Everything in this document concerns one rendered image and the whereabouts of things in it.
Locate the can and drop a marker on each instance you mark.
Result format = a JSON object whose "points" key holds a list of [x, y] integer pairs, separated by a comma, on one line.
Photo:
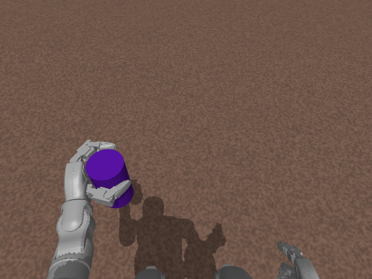
{"points": [[106, 168]]}

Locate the left robot arm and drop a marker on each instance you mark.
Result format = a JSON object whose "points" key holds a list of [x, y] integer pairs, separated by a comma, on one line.
{"points": [[75, 249]]}

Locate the left robot hand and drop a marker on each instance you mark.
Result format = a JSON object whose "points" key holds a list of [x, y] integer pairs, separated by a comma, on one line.
{"points": [[78, 185]]}

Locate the right robot hand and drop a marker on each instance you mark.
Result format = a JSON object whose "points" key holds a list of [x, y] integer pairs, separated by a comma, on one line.
{"points": [[303, 268]]}

